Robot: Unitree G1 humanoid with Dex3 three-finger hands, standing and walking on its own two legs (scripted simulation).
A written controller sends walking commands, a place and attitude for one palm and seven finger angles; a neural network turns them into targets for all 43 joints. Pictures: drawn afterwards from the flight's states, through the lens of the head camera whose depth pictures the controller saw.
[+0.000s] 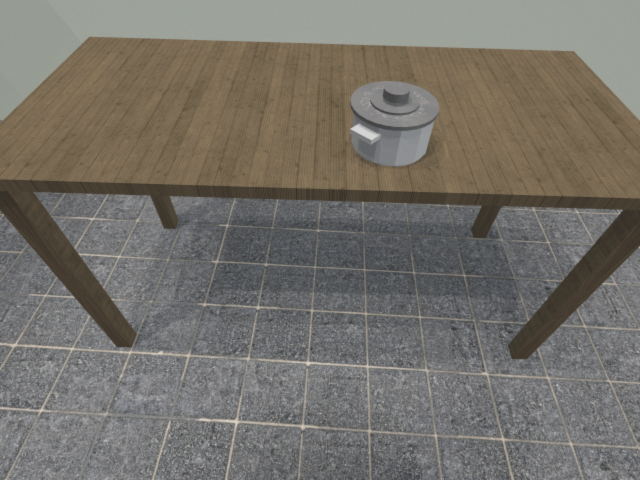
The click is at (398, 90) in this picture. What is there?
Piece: lid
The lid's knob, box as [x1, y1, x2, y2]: [383, 82, 409, 102]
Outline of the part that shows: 384,86 383,97 385,99 392,102 402,102 407,99 409,92 409,87 407,85 399,82 390,82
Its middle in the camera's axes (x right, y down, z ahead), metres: +0.14 -0.28 +0.73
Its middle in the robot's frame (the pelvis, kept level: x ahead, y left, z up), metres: +0.76 -0.10 +0.11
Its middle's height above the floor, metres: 0.88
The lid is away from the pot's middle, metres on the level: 0.00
